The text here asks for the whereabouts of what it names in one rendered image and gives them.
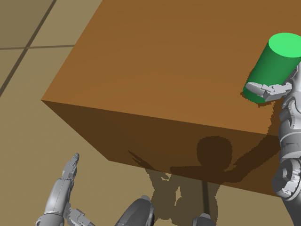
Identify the right robot hand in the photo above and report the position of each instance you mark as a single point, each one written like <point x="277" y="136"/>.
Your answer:
<point x="273" y="92"/>

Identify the left robot hand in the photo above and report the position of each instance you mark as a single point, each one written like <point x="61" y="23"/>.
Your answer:
<point x="58" y="201"/>

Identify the left robot arm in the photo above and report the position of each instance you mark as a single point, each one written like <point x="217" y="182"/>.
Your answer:
<point x="50" y="220"/>

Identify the right robot arm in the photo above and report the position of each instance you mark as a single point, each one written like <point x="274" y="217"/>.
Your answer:
<point x="287" y="180"/>

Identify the can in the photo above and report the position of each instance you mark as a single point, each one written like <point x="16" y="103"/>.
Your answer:
<point x="279" y="58"/>

